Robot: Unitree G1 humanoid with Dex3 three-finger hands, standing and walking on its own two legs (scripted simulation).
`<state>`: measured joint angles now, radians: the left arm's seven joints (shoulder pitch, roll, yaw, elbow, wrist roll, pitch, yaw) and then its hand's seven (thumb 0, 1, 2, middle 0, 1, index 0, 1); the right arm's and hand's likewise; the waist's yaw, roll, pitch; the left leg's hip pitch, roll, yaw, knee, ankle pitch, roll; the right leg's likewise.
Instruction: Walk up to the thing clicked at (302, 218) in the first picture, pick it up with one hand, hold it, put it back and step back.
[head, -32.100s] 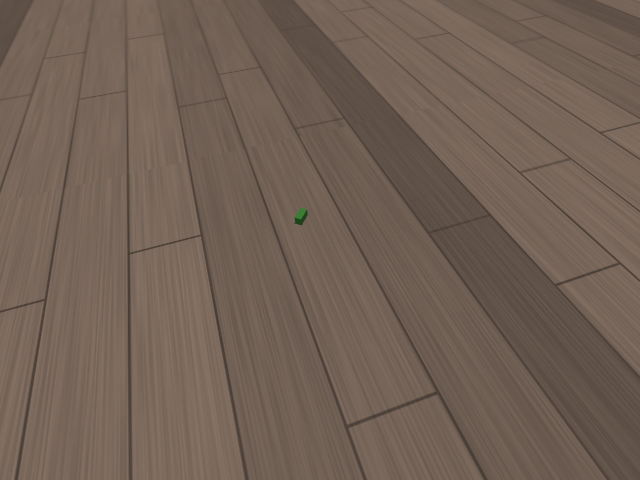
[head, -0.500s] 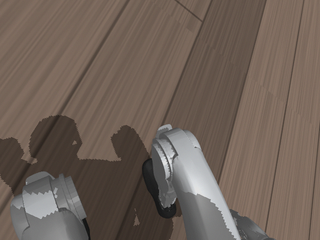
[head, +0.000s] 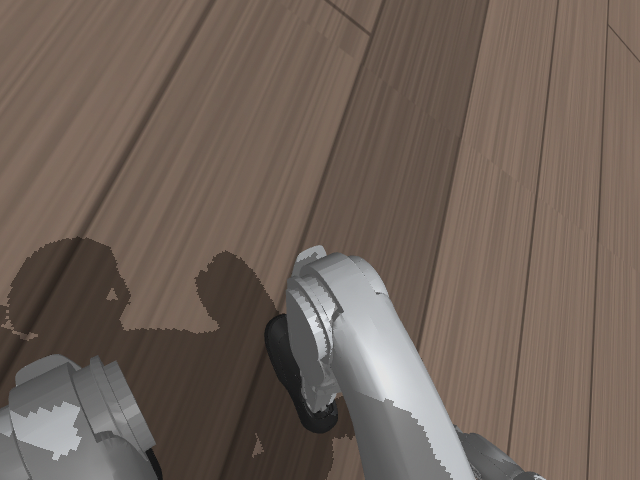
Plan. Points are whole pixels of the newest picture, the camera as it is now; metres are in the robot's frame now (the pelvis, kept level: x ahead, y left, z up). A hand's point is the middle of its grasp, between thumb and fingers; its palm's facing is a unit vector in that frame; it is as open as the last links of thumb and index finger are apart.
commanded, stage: rest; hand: left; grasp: from above
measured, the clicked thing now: out of the picture +0.48 +0.32 -0.28
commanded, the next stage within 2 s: open in 0.18 s
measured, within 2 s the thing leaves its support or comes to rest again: neither
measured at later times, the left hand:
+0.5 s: hand out of the picture +0.46 +0.33 -0.24, palm faces -0.43 -0.15 -0.89, open 7.0 cm
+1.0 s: hand out of the picture +0.46 +0.33 -0.24, palm faces -0.43 -0.14 -0.89, open 10.4 cm
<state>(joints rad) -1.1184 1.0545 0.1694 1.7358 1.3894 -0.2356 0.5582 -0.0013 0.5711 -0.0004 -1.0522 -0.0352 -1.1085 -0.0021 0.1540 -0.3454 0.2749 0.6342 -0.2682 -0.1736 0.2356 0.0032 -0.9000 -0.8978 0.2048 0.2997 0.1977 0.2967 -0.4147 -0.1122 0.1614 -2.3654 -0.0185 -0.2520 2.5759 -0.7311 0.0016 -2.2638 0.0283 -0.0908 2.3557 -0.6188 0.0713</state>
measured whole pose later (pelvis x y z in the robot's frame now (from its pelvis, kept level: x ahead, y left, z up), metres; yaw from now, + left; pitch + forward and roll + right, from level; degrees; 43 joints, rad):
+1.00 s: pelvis +0.00 +0.00 +0.00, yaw -1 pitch +28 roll -16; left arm -1.12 1.08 0.14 1.74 1.34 -0.24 0.57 0.00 0.06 0.52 -0.57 -0.53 -0.57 -0.52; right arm 0.13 -0.36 0.31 0.62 -0.26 -0.21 0.25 0.00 -0.90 -0.90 0.20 0.30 0.20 0.30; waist -0.42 -0.12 0.19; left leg -2.35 -0.02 -0.27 2.57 -0.73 0.00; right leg -2.25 0.03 -0.11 2.33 -0.61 0.08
